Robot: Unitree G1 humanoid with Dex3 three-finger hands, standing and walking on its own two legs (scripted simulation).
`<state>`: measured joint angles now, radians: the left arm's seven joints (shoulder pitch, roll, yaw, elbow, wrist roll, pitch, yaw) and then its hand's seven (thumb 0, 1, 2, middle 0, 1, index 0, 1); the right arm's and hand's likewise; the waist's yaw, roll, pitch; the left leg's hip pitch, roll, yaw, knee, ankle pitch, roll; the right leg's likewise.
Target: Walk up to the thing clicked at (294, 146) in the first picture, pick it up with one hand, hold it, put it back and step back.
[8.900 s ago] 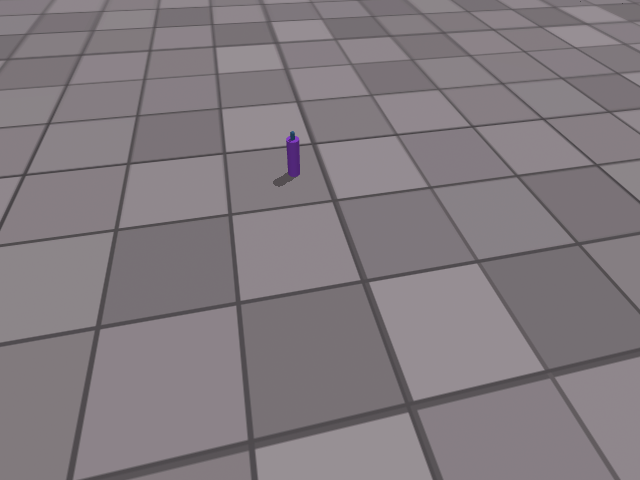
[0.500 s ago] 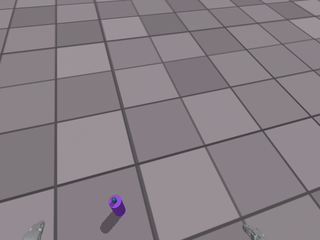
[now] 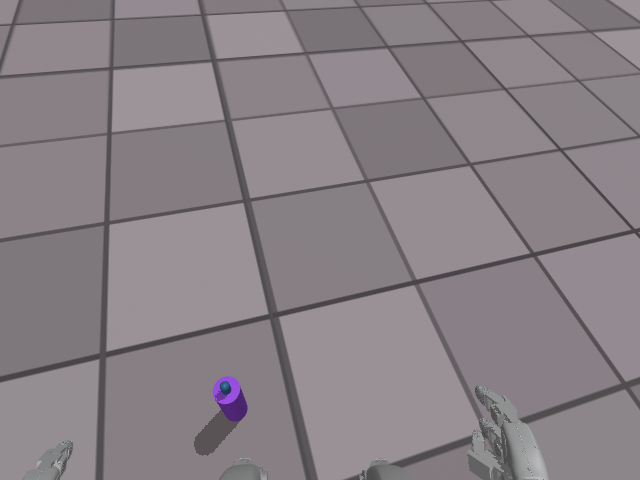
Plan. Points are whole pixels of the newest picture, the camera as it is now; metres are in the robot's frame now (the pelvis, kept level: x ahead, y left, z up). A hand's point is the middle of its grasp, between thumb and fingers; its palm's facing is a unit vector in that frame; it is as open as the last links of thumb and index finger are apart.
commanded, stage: go down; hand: left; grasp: from the side
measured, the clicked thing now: (230, 398) +0.37 +0.18 -0.58
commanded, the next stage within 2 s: none
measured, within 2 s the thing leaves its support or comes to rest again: neither
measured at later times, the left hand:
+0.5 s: hand (90, 473) +0.19 +0.30 -0.17, palm faces +0.10 -0.97 -0.23, open 17.4 cm
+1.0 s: hand (95, 420) +0.27 +0.34 -0.24, palm faces +0.09 -0.98 -0.16, open 17.4 cm
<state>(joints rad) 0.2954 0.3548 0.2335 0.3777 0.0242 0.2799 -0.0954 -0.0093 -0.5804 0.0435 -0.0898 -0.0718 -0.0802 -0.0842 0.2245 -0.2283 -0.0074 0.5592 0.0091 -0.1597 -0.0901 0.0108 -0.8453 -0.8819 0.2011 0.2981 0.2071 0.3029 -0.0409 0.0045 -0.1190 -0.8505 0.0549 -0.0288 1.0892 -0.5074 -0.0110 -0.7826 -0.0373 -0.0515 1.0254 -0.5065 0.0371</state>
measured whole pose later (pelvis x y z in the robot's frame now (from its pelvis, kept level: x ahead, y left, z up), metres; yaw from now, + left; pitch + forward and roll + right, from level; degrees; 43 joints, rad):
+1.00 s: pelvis -0.07 -0.01 -0.19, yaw -3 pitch +32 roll -5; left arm -0.32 0.66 0.63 0.92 -0.13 -0.33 -0.55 -0.02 -0.52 0.07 -0.05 -0.06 -0.05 -0.07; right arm 0.13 -0.30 0.04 0.66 -0.02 -0.19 -0.05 0.01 -0.88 -0.89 0.20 0.30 0.21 0.30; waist -0.05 -0.02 -0.16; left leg -1.75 0.06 -0.09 1.84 -0.65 -0.02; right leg -1.68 -0.03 -0.05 1.79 -0.66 0.03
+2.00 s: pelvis -0.09 +0.00 -0.28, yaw -5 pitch +32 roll -7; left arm -0.52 0.82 0.75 0.99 -0.17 -0.32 -0.69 -0.02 -0.54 0.06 -0.05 -0.04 -0.03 -0.05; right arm 0.12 -0.34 0.09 0.67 -0.03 -0.17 -0.04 0.01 -0.92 -0.90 0.20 0.30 0.21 0.30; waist -0.08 -0.03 -0.13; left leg -2.05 0.05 -0.13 2.14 -0.67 -0.02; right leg -1.96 -0.02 -0.06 2.08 -0.69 0.03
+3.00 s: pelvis -0.10 +0.01 -0.41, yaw -13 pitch +17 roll -13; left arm -0.55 0.71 0.64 1.27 -0.22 -0.90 -0.50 -0.02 -0.59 0.03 -0.07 -0.09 -0.06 -0.09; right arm -0.12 -0.35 0.35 0.65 -0.24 -0.10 0.08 0.00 -0.93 -0.90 0.20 0.30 0.21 0.30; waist -0.19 -0.20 0.17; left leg -2.24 0.03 -0.31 2.62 -0.71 -0.04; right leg -2.11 0.05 -0.15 2.45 -0.67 0.07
